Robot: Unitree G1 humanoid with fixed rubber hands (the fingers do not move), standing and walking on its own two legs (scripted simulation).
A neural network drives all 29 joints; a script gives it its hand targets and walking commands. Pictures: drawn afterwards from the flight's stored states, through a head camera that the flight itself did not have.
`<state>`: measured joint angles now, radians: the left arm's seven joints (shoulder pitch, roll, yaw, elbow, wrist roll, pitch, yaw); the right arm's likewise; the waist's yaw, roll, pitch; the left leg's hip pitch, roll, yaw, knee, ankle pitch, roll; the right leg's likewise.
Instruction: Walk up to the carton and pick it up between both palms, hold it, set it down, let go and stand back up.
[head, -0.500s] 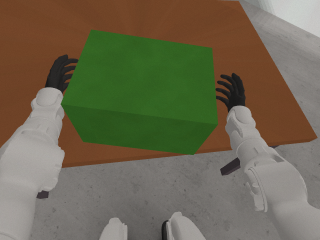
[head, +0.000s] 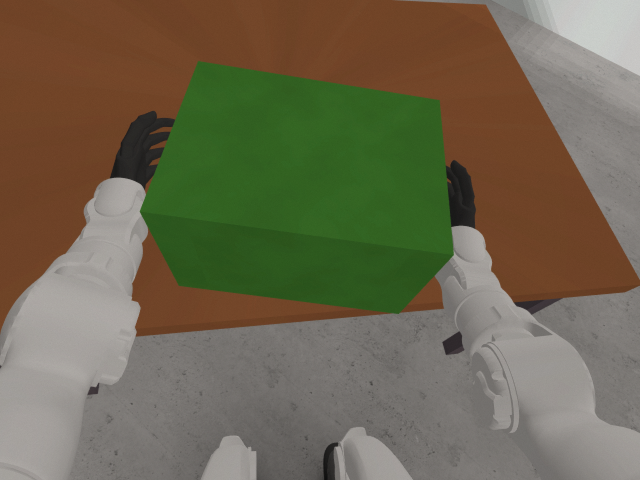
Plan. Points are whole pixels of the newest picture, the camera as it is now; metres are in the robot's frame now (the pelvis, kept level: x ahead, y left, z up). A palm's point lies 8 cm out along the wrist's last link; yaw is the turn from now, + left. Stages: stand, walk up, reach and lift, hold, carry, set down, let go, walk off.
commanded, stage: reach and lift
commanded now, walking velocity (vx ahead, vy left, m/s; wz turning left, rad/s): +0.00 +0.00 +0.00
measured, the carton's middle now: (305, 195) +0.47 -0.02 +0.02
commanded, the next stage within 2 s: none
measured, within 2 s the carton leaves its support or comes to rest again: neither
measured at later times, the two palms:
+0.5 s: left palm (146, 176) +0.48 +0.18 +0.05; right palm (466, 217) +0.42 -0.23 +0.04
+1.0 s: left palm (150, 175) +0.48 +0.17 +0.05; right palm (467, 217) +0.41 -0.23 +0.04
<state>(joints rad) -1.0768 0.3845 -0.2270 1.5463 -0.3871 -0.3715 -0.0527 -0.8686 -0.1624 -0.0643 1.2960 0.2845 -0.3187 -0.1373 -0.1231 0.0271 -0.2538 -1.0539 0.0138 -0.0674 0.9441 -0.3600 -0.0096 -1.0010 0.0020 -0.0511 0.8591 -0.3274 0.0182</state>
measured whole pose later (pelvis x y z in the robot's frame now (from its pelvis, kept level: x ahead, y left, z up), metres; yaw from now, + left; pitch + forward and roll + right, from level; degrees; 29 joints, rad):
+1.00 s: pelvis +0.00 +0.00 +0.01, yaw +0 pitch +28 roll -2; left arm -1.08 0.35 -0.14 1.58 -0.27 -0.46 -0.08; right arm -0.86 -0.18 -0.16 1.28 0.16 -0.37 -0.09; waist -0.11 0.02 -0.24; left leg -1.02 0.01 -0.06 0.84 -0.32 -0.01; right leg -0.98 0.00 -0.04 0.77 -0.28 0.01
